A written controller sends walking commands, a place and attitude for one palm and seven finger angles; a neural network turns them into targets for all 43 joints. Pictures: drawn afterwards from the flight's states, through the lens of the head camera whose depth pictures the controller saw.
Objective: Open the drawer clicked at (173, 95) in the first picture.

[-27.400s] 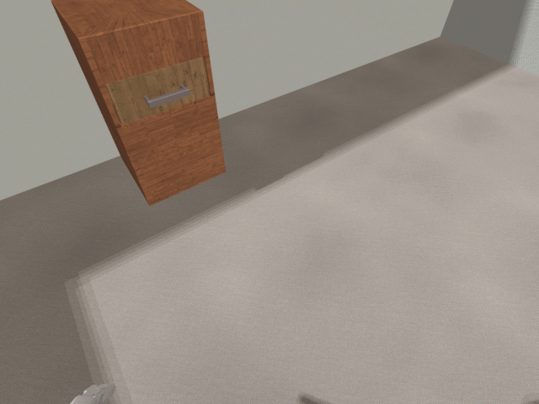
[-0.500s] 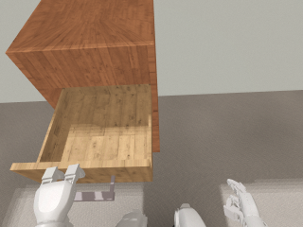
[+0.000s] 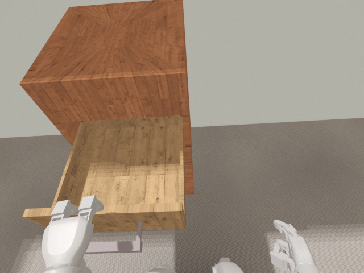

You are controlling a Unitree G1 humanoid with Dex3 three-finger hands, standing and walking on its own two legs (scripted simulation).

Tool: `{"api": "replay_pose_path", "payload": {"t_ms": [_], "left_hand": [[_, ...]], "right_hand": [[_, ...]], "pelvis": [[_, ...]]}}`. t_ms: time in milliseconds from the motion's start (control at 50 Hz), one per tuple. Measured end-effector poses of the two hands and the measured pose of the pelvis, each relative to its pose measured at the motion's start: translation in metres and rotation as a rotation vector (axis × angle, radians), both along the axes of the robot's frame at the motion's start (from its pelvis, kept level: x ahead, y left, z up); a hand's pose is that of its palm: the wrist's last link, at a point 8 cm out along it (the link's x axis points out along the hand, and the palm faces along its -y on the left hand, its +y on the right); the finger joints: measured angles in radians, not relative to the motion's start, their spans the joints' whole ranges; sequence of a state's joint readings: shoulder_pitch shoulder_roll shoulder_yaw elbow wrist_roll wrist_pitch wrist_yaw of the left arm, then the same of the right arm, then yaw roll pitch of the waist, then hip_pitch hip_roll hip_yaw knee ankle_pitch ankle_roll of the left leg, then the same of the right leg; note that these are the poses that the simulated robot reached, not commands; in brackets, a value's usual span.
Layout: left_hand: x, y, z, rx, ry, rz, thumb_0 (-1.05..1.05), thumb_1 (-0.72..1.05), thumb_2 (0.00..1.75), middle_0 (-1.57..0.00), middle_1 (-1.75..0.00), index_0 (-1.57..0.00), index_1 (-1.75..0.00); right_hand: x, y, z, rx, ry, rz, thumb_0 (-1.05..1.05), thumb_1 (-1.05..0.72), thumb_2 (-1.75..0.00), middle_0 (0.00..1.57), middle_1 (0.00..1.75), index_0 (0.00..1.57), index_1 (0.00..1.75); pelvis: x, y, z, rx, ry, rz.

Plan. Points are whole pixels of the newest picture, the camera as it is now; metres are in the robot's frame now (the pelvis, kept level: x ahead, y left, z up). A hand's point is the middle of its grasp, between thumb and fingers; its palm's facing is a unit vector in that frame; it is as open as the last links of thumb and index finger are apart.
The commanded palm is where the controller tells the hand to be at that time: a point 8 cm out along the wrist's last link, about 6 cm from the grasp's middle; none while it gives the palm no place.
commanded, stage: lift the hand off the handle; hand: left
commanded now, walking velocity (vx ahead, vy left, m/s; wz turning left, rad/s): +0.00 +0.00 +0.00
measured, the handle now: (110, 237) +0.22 +0.22 -0.14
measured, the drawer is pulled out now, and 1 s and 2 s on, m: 0.30 0.30 0.30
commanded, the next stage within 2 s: draw the hand back to the body in 0.66 s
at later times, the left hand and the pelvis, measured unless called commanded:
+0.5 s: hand (73, 241) +0.18 +0.24 +0.01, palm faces -0.02 -0.10 -0.99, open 13.8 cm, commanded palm +0.17 +0.24 +0.06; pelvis +0.01 +0.00 +0.02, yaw -1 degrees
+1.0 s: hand (56, 229) +0.19 +0.25 +0.05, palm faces +0.08 -0.07 -0.99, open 13.8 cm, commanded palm +0.17 +0.25 +0.10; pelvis +0.01 +0.01 +0.03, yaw -1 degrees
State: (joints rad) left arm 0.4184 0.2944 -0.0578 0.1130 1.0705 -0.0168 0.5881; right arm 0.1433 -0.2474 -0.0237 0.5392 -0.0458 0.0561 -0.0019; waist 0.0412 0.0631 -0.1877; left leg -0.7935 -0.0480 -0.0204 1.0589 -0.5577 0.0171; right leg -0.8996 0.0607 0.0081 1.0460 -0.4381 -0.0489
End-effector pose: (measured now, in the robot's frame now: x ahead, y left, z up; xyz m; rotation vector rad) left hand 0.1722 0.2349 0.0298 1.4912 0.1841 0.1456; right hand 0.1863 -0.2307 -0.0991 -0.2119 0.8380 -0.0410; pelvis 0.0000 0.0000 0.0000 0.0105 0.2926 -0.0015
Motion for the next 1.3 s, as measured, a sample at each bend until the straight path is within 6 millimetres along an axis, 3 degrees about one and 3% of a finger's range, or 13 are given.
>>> {"api": "replay_pose_path", "payload": {"t_ms": [140,620,820,1000,1140,1300], "left_hand": [[0.000,-0.006,0.008,-0.017,0.017,-0.004,0.00,-0.49,0.30,-0.32,-1.20,-0.32,-1.21],[-0.011,0.008,0.043,-0.016,-0.010,0.001,-0.01,-0.49,0.30,-0.32,-1.20,-0.32,-1.21],[-0.012,0.009,0.038,-0.041,0.018,-0.004,-0.01,-0.49,0.30,-0.32,-1.20,-0.32,-1.21],[-0.003,0.018,0.077,0.006,-0.097,-0.015,0.00,-0.49,0.30,-0.32,-1.20,-0.32,-1.21],[-0.007,0.028,0.087,-0.032,-0.028,0.054,-0.01,-0.49,0.30,-0.31,-1.20,-0.32,-1.20],[-0.011,0.025,0.111,-0.019,-0.041,-0.035,-0.01,-0.49,0.30,-0.32,-1.20,-0.32,-1.21]], "right_hand": [[0.001,0.003,0.011,0.014,-0.002,-0.002,0.01,-0.90,-0.90,0.20,0.30,0.20,0.30],[0.021,0.011,0.036,0.022,-0.056,0.027,0.01,-0.91,-0.90,0.20,0.30,0.20,0.30],[0.017,0.018,0.036,0.023,-0.045,0.034,0.01,-0.91,-0.90,0.20,0.30,0.20,0.30],[0.012,0.022,0.038,0.048,-0.047,0.006,0.01,-0.91,-0.90,0.20,0.30,0.20,0.30],[0.015,0.025,0.049,0.057,-0.061,0.002,0.01,-0.91,-0.90,0.20,0.30,0.20,0.30],[0.029,0.030,0.062,0.038,-0.094,0.044,0.01,-0.91,-0.90,0.20,0.30,0.20,0.30]], "pelvis": [[0.005,0.000,0.009,0.003,-0.021,-0.008],[0.013,0.006,0.023,-0.003,-0.073,-0.011],[0.009,0.010,0.025,-0.005,-0.078,-0.010],[0.012,0.014,0.029,-0.009,-0.104,-0.017],[0.015,0.016,0.039,-0.009,-0.133,-0.018],[0.019,0.017,0.045,-0.013,-0.158,-0.014]]}}
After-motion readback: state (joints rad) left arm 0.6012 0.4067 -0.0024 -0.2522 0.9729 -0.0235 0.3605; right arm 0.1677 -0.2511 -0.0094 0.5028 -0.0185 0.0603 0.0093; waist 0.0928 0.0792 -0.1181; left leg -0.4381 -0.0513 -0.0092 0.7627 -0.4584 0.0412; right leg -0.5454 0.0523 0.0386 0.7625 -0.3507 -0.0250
